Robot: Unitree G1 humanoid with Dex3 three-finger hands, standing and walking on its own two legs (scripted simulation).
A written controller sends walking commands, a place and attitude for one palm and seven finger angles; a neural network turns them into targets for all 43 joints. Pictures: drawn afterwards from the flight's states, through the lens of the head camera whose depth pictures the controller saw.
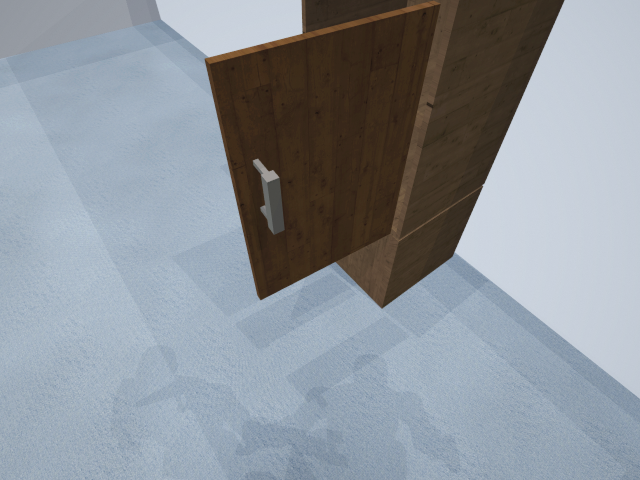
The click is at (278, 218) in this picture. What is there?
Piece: cupboard door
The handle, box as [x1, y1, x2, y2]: [253, 159, 284, 234]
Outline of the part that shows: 253,160 253,164 261,174 265,204 260,208 268,221 269,228 274,234 284,229 279,178 272,170 268,171 258,159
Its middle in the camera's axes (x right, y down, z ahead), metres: -0.10 -0.07 +0.68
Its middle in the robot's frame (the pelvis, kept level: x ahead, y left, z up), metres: +0.56 +0.12 +0.00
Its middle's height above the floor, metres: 0.78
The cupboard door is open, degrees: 85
